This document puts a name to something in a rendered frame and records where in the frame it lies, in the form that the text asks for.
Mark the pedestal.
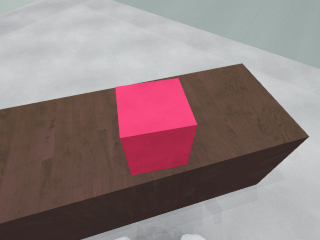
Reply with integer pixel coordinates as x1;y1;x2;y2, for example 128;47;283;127
0;63;309;240

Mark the carton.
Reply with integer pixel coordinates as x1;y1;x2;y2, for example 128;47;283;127
115;78;197;176

